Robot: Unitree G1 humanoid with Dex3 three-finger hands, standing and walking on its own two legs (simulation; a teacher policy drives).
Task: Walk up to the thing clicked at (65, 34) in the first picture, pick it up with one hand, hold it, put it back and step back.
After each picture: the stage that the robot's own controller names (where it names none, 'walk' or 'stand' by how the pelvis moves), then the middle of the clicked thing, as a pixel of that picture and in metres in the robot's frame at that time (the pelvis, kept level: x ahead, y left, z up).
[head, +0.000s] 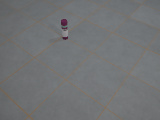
stand; (64, 29) +1.48 +0.21 -0.66
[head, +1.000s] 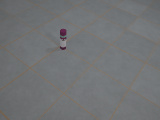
walk; (63, 39) +1.36 +0.16 -0.64
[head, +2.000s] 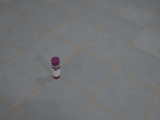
walk; (56, 68) +0.89 +0.20 -0.65
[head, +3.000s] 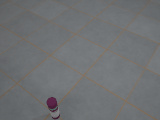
walk; (53, 108) +0.53 +0.22 -0.64
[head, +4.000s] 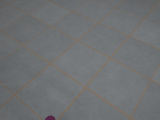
stand; out of the picture +0.39 +0.22 -0.65
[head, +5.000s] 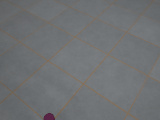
walk; out of the picture +0.39 +0.22 -0.65
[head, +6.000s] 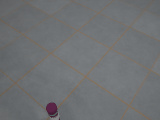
stand; (53, 113) +0.44 +0.20 -0.63
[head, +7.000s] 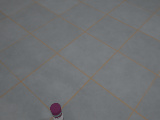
walk; (57, 114) +0.43 +0.19 -0.63
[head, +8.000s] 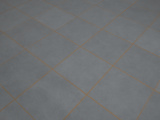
stand; out of the picture +0.35 +0.22 -0.64
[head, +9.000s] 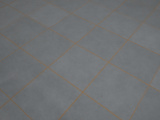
stand; out of the picture +0.35 +0.24 -0.66
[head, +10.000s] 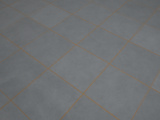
stand; out of the picture +0.33 +0.24 -0.66
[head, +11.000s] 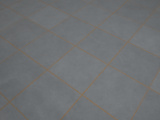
stand; out of the picture +0.33 +0.24 -0.66
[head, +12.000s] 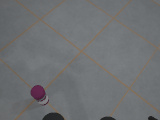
go down; (40, 96) +0.37 +0.23 -0.49
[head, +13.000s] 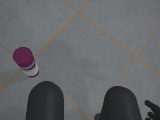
go down; (28, 64) +0.41 +0.26 -0.28
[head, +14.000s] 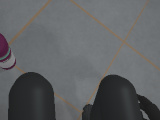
close in; (1, 54) +0.40 +0.28 -0.21
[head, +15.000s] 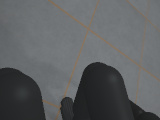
close; out of the picture +0.39 +0.30 -0.15
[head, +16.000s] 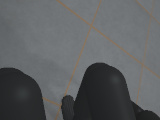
lift; out of the picture +0.37 +0.30 -0.16
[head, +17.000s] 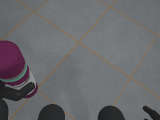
lift; (18, 76) +0.33 +0.20 +0.03
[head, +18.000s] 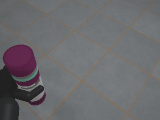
hold; (29, 80) +0.32 +0.18 +0.05
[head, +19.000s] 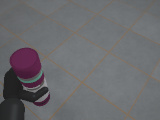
hold; (34, 81) +0.33 +0.17 +0.04
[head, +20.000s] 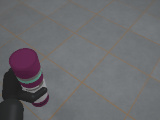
hold; (33, 82) +0.33 +0.17 +0.04
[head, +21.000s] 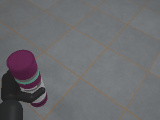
crouch; (31, 83) +0.33 +0.18 +0.01
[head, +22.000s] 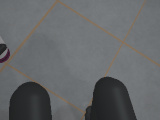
lower; out of the picture +0.45 +0.26 -0.05
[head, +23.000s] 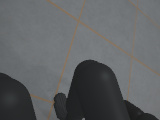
lower; out of the picture +0.40 +0.31 -0.16
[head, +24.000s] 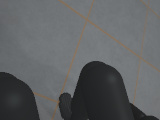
lower; out of the picture +0.40 +0.32 -0.16
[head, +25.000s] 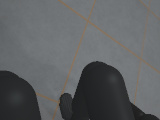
lower; out of the picture +0.39 +0.32 -0.16
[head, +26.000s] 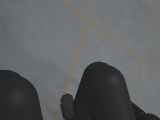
lower; out of the picture +0.38 +0.32 -0.16
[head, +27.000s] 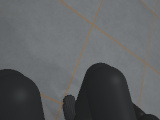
open; out of the picture +0.37 +0.31 -0.16
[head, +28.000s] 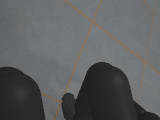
rise; out of the picture +0.37 +0.31 -0.16
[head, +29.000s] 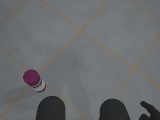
walk; (36, 82) +0.39 +0.25 -0.41
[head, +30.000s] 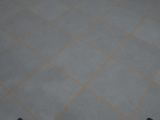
stand; out of the picture +0.34 +0.23 -0.60
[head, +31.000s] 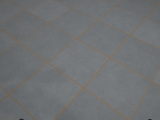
stand; out of the picture +0.33 +0.23 -0.60
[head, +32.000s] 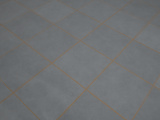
stand; out of the picture +0.34 +0.22 -0.63
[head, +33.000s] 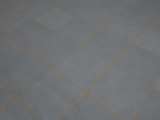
stand; out of the picture +0.35 +0.23 -0.66
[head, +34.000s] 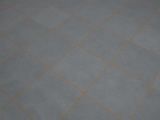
stand; out of the picture +0.33 +0.25 -0.66
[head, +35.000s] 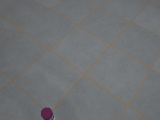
walk; (49, 117) +0.36 +0.23 -0.64
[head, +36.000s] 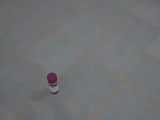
walk; (53, 84) +0.62 +0.19 -0.64
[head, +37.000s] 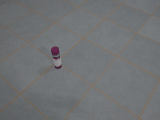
stand; (56, 58) +0.96 +0.29 -0.63
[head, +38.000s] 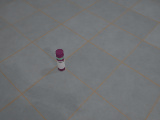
stand; (60, 60) +0.95 +0.22 -0.64
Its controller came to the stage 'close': yes
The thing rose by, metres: 0.68
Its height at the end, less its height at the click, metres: +0.00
